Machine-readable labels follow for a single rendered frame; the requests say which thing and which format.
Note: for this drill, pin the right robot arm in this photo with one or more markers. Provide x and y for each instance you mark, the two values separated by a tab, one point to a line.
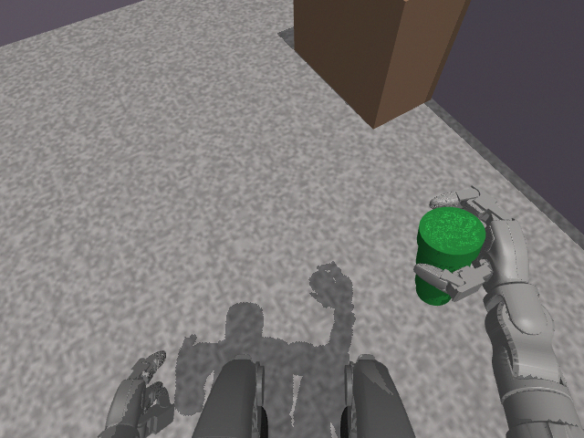
530	383

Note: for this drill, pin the left robot hand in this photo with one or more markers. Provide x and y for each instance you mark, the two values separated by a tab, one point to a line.
132	403

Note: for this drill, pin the right robot hand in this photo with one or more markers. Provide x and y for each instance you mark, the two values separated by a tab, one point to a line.
503	257

